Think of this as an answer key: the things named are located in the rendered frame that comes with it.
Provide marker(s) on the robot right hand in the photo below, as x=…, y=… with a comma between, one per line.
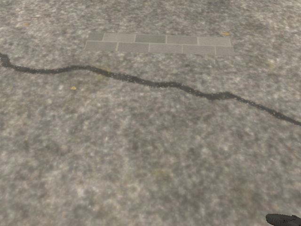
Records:
x=283, y=220

